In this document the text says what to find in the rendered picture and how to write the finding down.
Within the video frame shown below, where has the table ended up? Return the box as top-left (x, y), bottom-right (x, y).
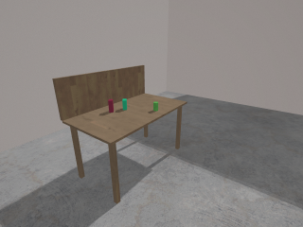
top-left (52, 65), bottom-right (187, 204)

